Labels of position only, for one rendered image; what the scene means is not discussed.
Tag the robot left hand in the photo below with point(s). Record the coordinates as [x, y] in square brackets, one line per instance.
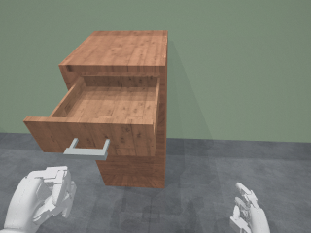
[52, 186]

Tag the drawer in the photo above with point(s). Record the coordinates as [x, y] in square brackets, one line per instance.
[120, 108]

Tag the handle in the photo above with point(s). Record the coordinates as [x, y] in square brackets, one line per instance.
[86, 154]

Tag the robot right hand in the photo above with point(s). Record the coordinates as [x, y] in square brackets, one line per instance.
[254, 218]

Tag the cabinet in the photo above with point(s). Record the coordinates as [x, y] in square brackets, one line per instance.
[132, 53]

